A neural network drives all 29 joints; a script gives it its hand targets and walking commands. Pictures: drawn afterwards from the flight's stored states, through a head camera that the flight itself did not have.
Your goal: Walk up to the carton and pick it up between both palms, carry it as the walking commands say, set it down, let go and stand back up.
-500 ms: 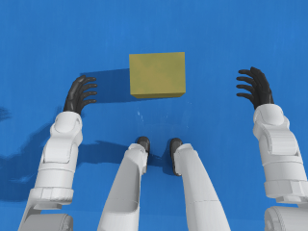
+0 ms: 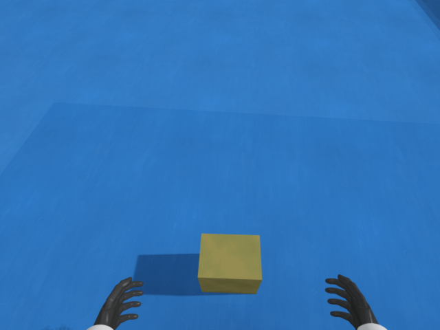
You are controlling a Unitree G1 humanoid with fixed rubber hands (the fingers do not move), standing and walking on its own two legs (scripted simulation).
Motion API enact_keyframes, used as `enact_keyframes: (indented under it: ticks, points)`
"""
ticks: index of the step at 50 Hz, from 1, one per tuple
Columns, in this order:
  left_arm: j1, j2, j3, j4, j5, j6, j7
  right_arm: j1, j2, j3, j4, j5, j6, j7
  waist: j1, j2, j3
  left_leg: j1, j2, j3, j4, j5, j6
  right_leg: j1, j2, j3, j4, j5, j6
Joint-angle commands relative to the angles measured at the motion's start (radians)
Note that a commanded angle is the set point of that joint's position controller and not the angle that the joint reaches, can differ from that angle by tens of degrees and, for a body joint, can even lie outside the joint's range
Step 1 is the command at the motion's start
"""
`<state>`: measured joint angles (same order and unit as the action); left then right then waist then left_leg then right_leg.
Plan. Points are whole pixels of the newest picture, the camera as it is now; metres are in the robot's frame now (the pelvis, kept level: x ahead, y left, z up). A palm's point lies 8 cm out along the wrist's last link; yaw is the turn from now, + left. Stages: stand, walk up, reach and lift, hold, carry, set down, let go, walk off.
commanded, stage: let go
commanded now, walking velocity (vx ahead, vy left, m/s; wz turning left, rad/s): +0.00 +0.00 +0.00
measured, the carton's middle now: (229, 264) +0.44 +0.01 -0.65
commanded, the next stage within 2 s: stand in 0.50 s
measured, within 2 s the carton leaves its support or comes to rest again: neither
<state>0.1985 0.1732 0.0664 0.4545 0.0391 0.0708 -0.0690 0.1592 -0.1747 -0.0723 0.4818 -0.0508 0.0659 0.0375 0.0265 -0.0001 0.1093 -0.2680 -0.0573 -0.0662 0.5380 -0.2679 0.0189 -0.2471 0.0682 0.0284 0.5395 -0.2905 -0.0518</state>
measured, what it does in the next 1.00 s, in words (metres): stands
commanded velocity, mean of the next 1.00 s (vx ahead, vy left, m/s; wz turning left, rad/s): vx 0.00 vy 0.00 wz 0.00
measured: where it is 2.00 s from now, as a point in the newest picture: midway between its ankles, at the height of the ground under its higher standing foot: outside the picture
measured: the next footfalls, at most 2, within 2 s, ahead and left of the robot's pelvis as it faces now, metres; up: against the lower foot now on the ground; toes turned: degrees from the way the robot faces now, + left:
none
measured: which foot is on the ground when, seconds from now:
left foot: down 0.00-1.00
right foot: down 0.00-1.00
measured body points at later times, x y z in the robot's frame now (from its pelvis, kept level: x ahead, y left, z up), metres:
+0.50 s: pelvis +0.01 +0.02 +0.00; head -0.01 +0.03 +0.45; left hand +0.17 +0.25 -0.09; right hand +0.16 -0.22 -0.09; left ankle +0.01 +0.11 -0.73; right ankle +0.00 -0.09 -0.73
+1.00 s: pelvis +0.01 +0.04 +0.00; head -0.07 +0.05 +0.45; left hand +0.09 +0.33 -0.12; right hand +0.08 -0.25 -0.10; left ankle +0.01 +0.11 -0.73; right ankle +0.00 -0.09 -0.73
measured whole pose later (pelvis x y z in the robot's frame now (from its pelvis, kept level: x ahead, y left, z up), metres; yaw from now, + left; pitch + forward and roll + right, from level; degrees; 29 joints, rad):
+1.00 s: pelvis +0.01 +0.04 +0.00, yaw -2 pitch -4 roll -1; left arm 0.34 0.30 0.07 0.87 0.04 -0.02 0.01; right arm 0.32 -0.29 -0.07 0.88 -0.04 -0.03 -0.01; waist 0.00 -0.01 -0.14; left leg -0.17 -0.08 -0.01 0.50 -0.27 0.08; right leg -0.15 0.03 0.07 0.49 -0.28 0.01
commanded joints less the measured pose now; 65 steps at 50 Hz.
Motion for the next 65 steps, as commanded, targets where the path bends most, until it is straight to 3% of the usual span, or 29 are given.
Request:
enact_keyframes:
  ticks: [1, 2, 4, 5, 8, 9, 10, 11, 12, 13, 14, 18, 20, 21, 23, 24, 25, 26, 29, 31, 33, 35, 37, 39, 45, 48, 51, 60, 65]
  points:
    - [-0.089, 0.145, 0.021, -0.23, -0.003, -0.049, 0.004, -0.049, -0.113, -0.015, -0.221, 0.017, -0.039, 0.001, -0.006, -0.01, -0.177, 0.107, 0.037, 0.028, -0.089, 0.211, -0.028, 0.126, -0.081, 0.041, -0.121, 0.302, 0.066]
    - [-0.08, 0.142, 0.01, -0.233, -0.025, -0.046, -0.003, -0.029, -0.124, -0.039, -0.212, 0.009, -0.036, 0.003, -0.032, -0.022, -0.214, 0.186, 0.035, 0.026, -0.092, 0.253, -0.031, 0.132, -0.068, 0.042, -0.129, 0.32, 0.059]
    - [-0.057, 0.163, 0.021, -0.216, -0.01, -0.04, 0.003, -0.014, -0.106, -0.01, -0.237, 0.034, -0.036, 0.006, 0.007, 0.012, -0.161, 0.205, 0.038, 0.033, -0.09, 0.23, -0.028, 0.132, -0.074, 0.029, -0.148, 0.267, 0.07]
    - [-0.066, 0.137, 0.029, -0.19, -0.011, -0.024, 0.003, -0.015, -0.124, -0.032, -0.197, 0.017, -0.019, 0.01, -0.036, 0.034, -0.134, 0.188, 0.041, 0.027, -0.105, 0.222, -0.045, 0.124, -0.079, 0.038, -0.148, 0.257, 0.064]
    - [-0.025, 0.158, 0.017, -0.172, -0.025, -0.004, 0.001, -0.006, -0.113, -0.008, -0.237, 0.038, 0.001, 0.009, -0.026, -0.051, -0.095, 0.221, 0.038, 0.03, -0.112, 0.224, -0.023, 0.113, -0.058, 0.015, -0.155, 0.241, 0.074]
    - [-0.034, 0.155, 0.033, -0.166, -0.01, 0.005, 0.001, -0.04, -0.13, -0.014, -0.254, 0.033, 0.009, 0.012, 0.014, -0.031, -0.109, 0.18, 0.047, 0.03, -0.117, 0.18, -0.024, 0.182, -0.065, 0.011, -0.154, 0.196, 0.071]
    - [-0.043, 0.14, 0.01, -0.172, -0.019, 0.021, -0.002, 0.022, -0.126, -0.028, -0.199, 0.018, 0.026, 0.013, -0.045, -0.003, -0.036, 0.191, 0.051, 0.037, -0.122, 0.11, -0.026, 0.117, -0.069, 0.024, -0.164, 0.14, 0.059]
    - [-0.088, 0.148, 0.023, -0.192, -0.014, 0.027, -0.01, -0.023, -0.11, -0.028, -0.205, 0.008, 0.035, 0.016, -0.026, -0.045, -0.045, 0.183, 0.044, 0.029, -0.12, 0.107, -0.023, 0.114, -0.07, 0.022, -0.169, 0.11, 0.066]
    - [-0.056, 0.159, 0.023, -0.233, -0.002, 0.023, 0.002, 0.034, -0.128, -0.037, -0.199, 0.029, 0.033, 0.018, -0.039, 0.061, -0.083, 0.249, 0.031, 0.028, -0.111, 0.227, -0.035, 0.124, -0.056, 0.018, -0.146, 0.236, 0.062]
    - [-0.04, 0.148, 0.029, -0.148, -0.003, 0.048, 0.001, -0.018, -0.138, -0.035, -0.183, 0.006, 0.053, 0.02, -0.017, -0.004, -0.053, 0.237, 0.052, 0.019, -0.117, 0.151, -0.022, 0.136, -0.063, 0.017, -0.15, 0.139, 0.065]
    - [-0.041, 0.143, 0.033, -0.171, 0.0, 0.045, 0.008, -0.037, -0.135, -0.011, -0.197, 0.03, 0.042, 0.028, -0.004, 0.032, -0.034, 0.206, 0.045, 0.022, -0.125, 0.179, -0.03, 0.12, -0.06, 0.013, -0.141, 0.166, 0.058]
    - [-0.049, 0.142, 0.031, -0.16, -0.008, 0.098, 0.02, -0.025, -0.136, -0.03, -0.154, 0.021, 0.052, 0.011, -0.019, -0.026, -0.02, 0.193, 0.041, 0.018, -0.106, 0.149, -0.024, 0.098, -0.062, 0.016, -0.138, 0.136, 0.059]
    - [-0.089, 0.133, 0.017, -0.196, -0.013, 0.138, 0.043, -0.003, -0.153, -0.019, -0.159, 0.056, 0.037, 0.003, -0.032, 0.038, -0.041, 0.197, 0.041, 0.005, -0.082, 0.2, -0.036, 0.097, -0.067, 0.01, -0.114, 0.219, 0.055]
    - [-0.037, 0.131, 0.03, -0.203, -0.014, 0.142, 0.053, 0.018, -0.129, -0.001, -0.186, 0.07, 0.026, 0.003, 0.005, 0.052, -0.135, 0.207, 0.029, 0.012, -0.078, 0.264, -0.026, 0.128, -0.061, 0.0, -0.104, 0.278, 0.056]
    - [-0.051, 0.135, 0.018, -0.177, -0.026, 0.157, 0.065, 0.032, -0.162, 0.011, -0.139, 0.07, 0.036, -0.014, -0.037, -0.015, -0.084, 0.215, 0.031, 0.006, -0.063, 0.272, -0.036, 0.031, -0.055, 0.001, -0.101, 0.293, 0.058]
    - [-0.059, 0.117, 0.008, -0.217, -0.026, 0.157, 0.067, -0.012, -0.172, -0.02, -0.159, 0.075, 0.031, -0.01, -0.017, 0.015, -0.162, 0.215, 0.039, -0.004, -0.058, 0.261, -0.05, 0.076, -0.044, -0.005, -0.088, 0.247, 0.043]
    - [-0.017, 0.136, -0.002, -0.214, -0.06, 0.155, 0.072, 0.011, -0.17, -0.004, -0.198, 0.062, 0.024, -0.015, -0.017, -0.024, -0.15, 0.215, 0.044, -0.003, -0.032, 0.327, -0.036, 0.029, -0.038, -0.018, -0.06, 0.284, 0.041]
    - [-0.005, 0.207, 0.041, -0.026, -0.016, 0.06, 0.088, 0.046, -0.242, -0.033, -0.005, 0.028, -0.021, -0.039, -0.018, -0.066, -0.274, 0.096, 0.103, -0.046, -0.033, 0.333, 0.009, 0.118, -0.085, 0.039, -0.064, 0.283, 0.064]
    - [0.008, 0.246, 0.039, 0.06, 0.005, -0.06, 0.087, 0.075, -0.224, -0.035, 0.039, 0.01, -0.066, -0.047, -0.032, -0.035, -0.231, 0.074, 0.113, -0.091, -0.057, 0.257, 0.016, 0.089, -0.119, 0.103, -0.066, 0.24, 0.05]
    - [-0.013, 0.249, 0.035, 0.106, 0.003, -0.074, 0.083, 0.063, -0.253, -0.055, 0.067, 0.008, -0.087, -0.049, -0.039, 0.066, -0.224, 0.065, 0.111, -0.099, -0.073, 0.195, 0.014, 0.06, -0.109, 0.1, -0.098, 0.217, 0.051]
    - [-0.029, 0.277, 0.039, 0.153, 0.005, -0.1, 0.084, 0.049, -0.251, -0.041, 0.091, 0.011, -0.105, -0.047, -0.044, -0.001, -0.128, 0.022, 0.122, -0.112, -0.102, 0.264, 0.033, 0.024, -0.114, 0.115, -0.112, 0.221, 0.041]
    - [0.018, 0.259, 0.045, 0.174, -0.008, -0.104, 0.086, 0.06, -0.266, -0.057, 0.117, 0.008, -0.113, -0.052, -0.014, 0.057, -0.149, 0.036, 0.125, -0.119, -0.102, 0.302, 0.033, 0.023, -0.125, 0.119, -0.106, 0.22, 0.03]
    - [-0.031, 0.259, 0.04, 0.185, -0.01, -0.111, 0.078, 0.089, -0.297, -0.061, 0.144, 0.019, -0.122, -0.054, -0.047, 0.043, -0.12, 0.022, 0.156, -0.17, -0.172, 0.264, -0.01, 0.015, -0.096, 0.109, -0.079, 0.182, 0.05]
    - [0.016, 0.262, 0.037, 0.219, 0.013, -0.121, 0.084, 0.014, -0.278, -0.052, 0.156, 0.011, -0.124, -0.052, -0.012, 0.013, -0.112, 0.008, 0.159, -0.177, -0.178, 0.194, 0.022, 0.018, -0.091, 0.098, -0.123, 0.147, 0.047]
    - [0.039, 0.279, 0.038, 0.277, -0.005, -0.124, 0.079, 0.038, -0.317, -0.052, 0.234, 0.014, -0.145, -0.062, -0.022, 0.054, -0.071, 0.012, 0.146, -0.17, -0.213, 0.184, 0.018, -0.005, -0.115, 0.135, -0.124, 0.163, 0.032]
    - [0.067, 0.303, 0.04, 0.3, -0.007, -0.13, 0.085, 0.076, -0.301, -0.042, 0.275, 0.012, -0.135, -0.056, -0.016, -0.028, -0.058, 0.005, 0.154, -0.192, -0.218, 0.142, 0.03, 0.009, -0.114, 0.161, -0.127, 0.135, 0.016]
    - [0.08, 0.287, 0.037, 0.325, -0.003, -0.131, 0.087, 0.043, -0.322, -0.044, 0.306, 0.01, -0.138, -0.058, -0.013, 0.08, -0.085, 0.037, 0.161, -0.205, -0.274, 0.055, -0.002, 0.002, -0.101, 0.14, -0.113, 0.098, 0.031]
    - [0.084, 0.32, 0.028, 0.385, -0.002, -0.131, 0.091, 0.084, -0.326, -0.047, 0.384, 0.018, -0.136, -0.056, -0.033, -0.048, -0.06, 0.019, 0.149, -0.178, -0.261, 0.008, 0.019, -0.01, -0.124, 0.18, -0.183, 0.047, 0.017]
    - [0.104, 0.295, 0.017, 0.42, -0.011, -0.124, 0.095, 0.009, -0.332, -0.045, 0.374, 0.012, -0.132, -0.053, -0.012, 0.072, 0.0, -0.068, 0.157, -0.207, -0.31, -0.178, 0.026, -0.014, -0.108, 0.153, -0.169, 0.025, 0.013]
